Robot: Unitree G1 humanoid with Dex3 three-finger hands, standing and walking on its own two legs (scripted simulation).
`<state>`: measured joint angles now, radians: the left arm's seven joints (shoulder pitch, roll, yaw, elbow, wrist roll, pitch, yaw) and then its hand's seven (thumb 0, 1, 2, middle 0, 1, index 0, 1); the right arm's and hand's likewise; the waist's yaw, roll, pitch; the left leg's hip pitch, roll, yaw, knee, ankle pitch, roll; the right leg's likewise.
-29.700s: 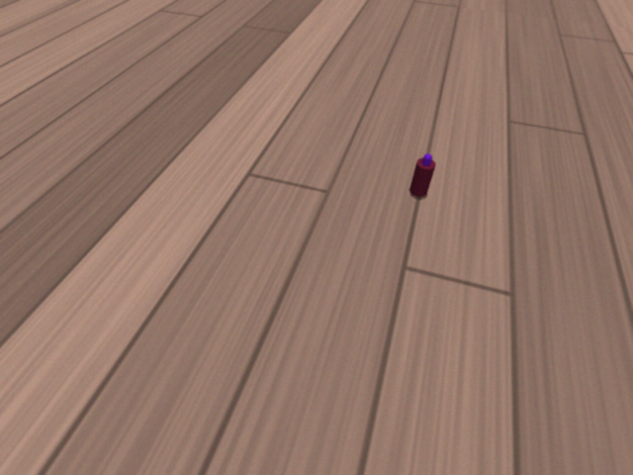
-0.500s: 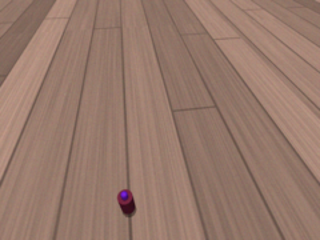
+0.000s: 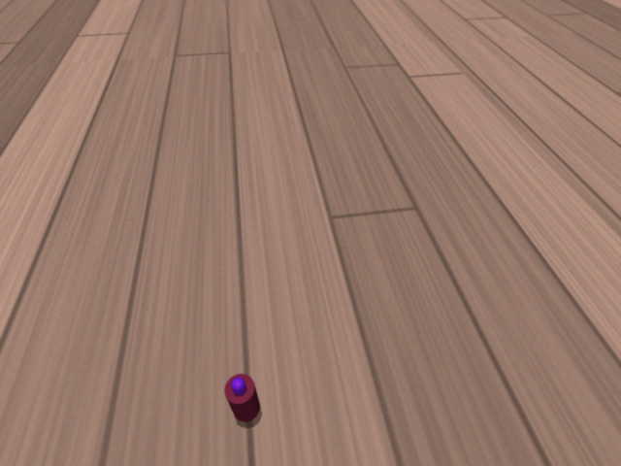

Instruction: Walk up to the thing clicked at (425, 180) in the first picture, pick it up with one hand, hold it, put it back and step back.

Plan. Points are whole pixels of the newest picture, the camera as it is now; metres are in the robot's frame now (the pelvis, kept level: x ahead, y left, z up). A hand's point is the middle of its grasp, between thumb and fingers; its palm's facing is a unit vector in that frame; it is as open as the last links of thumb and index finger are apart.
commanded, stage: stand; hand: left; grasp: from the side
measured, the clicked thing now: (242, 395) +0.44 +0.21 -0.67
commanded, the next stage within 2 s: step back in 0.42 s
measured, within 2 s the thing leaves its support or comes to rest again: neither
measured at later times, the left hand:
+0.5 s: hand out of the picture +0.09 +0.25 -0.16, palm faces +0.00 -0.94 -0.34, open 7.4 cm
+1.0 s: hand out of the picture +0.07 +0.30 -0.18, palm faces -0.10 -0.93 -0.34, open 7.4 cm
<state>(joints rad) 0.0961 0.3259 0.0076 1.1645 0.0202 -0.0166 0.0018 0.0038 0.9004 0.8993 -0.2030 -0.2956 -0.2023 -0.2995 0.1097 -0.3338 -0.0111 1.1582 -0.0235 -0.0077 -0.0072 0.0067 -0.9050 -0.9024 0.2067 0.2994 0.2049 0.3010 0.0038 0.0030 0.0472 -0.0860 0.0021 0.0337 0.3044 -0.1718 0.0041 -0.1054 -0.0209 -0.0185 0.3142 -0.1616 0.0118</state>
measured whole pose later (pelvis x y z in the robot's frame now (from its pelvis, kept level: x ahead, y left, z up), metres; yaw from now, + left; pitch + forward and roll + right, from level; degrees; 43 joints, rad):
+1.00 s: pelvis -0.08 +0.05 -0.02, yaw -2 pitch -1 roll -2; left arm 0.05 0.40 0.05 0.88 0.02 0.06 0.02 0.00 0.90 0.90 -0.20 -0.30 -0.20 -0.30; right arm 0.18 -0.35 -0.06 0.93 -0.03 0.03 -0.01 0.01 -0.90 -0.90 0.21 0.30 0.21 0.30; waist -0.03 -0.05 0.19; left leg -0.28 -0.02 0.01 0.62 -0.32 0.06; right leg -0.50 0.13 0.16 1.15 -0.48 -0.01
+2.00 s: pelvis -0.34 +0.03 -0.04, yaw -8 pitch -2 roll +0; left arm 0.22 0.42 0.10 0.84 0.03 0.07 -0.01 0.01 0.90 0.90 -0.20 -0.30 -0.20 -0.30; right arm 0.09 -0.39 -0.05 0.77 -0.03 0.02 -0.02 0.01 -0.90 -0.90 0.21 0.30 0.21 0.30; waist 0.04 -0.04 0.19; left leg -0.44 0.07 0.03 0.66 -0.19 -0.02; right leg -0.25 0.01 0.08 0.76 -0.44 0.02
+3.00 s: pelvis -0.65 -0.03 -0.03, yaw -1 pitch -2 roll +0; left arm 0.26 0.37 0.07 0.94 0.06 -0.02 0.00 0.01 0.90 0.90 -0.21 -0.30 -0.21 -0.30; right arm 0.21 -0.42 -0.06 0.93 -0.03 0.06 0.01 0.01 -0.91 -0.90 0.21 0.30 0.20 0.30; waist 0.04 0.06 0.07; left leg -0.36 -0.02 -0.12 0.86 -0.47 -0.02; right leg -0.28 -0.03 0.01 0.66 -0.36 0.00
